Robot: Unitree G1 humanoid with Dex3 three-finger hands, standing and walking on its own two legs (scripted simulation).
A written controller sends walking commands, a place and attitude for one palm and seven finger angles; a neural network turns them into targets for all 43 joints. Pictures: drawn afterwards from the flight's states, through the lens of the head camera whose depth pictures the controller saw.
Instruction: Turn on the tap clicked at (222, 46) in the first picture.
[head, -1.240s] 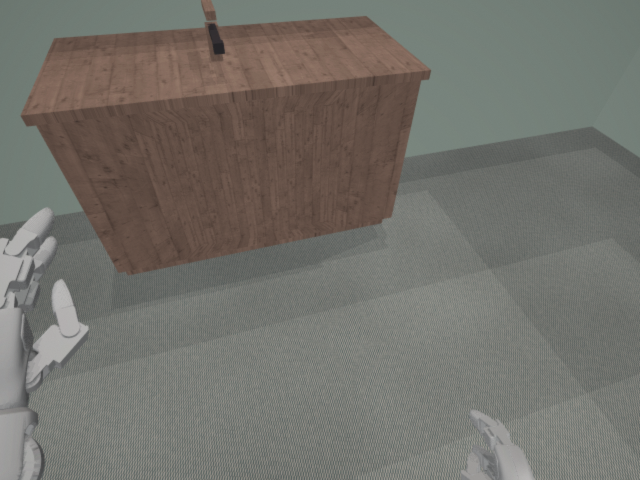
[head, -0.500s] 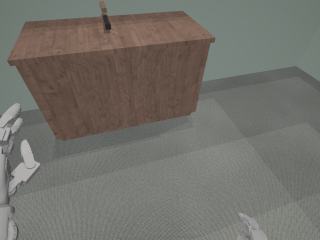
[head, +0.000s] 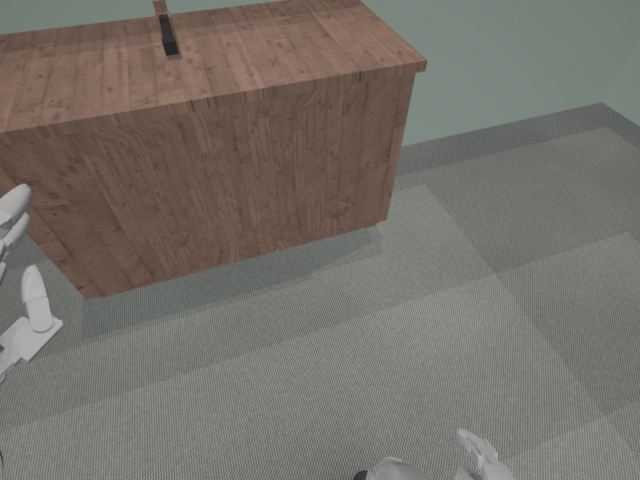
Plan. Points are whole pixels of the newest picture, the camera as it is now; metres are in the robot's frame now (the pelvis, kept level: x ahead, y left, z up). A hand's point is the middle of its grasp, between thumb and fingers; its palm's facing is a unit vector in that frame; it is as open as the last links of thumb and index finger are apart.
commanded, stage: walk to a spot facing it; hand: left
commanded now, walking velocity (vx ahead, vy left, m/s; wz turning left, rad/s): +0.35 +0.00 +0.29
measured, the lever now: (170, 46) +0.96 +0.36 +0.09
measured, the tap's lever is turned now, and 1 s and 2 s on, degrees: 0 0 0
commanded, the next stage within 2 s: turn to face it in 0.34 s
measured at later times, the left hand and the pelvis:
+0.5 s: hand (59, 238) +0.30 +0.26 +0.19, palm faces +0.62 -0.70 -0.35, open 7.4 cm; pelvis +0.15 -0.02 +0.00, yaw +11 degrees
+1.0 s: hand (154, 175) +0.42 +0.21 +0.17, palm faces +0.48 -0.75 -0.45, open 7.4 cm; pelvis +0.22 -0.05 +0.01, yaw +7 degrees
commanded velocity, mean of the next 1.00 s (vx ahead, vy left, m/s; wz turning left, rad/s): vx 0.11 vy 0.00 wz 0.02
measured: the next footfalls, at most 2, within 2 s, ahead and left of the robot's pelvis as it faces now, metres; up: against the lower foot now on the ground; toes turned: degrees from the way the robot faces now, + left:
right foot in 0.04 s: +0.17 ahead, -0.10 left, +0.00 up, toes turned -9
left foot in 0.52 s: +0.22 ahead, +0.14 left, +0.00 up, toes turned +21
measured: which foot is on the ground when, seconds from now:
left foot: down 0.00-0.04, up 0.06-0.50, down 0.52-0.80, up 0.82-1.00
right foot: up 0.00-0.02, down 0.04-0.52, up 0.54-0.76, down 0.78-1.00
